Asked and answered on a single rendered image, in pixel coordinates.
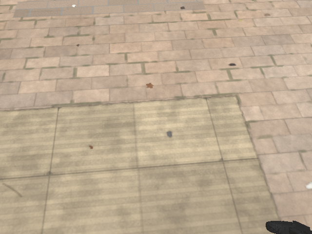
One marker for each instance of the right robot hand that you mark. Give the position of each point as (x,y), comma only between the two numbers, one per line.
(287,227)

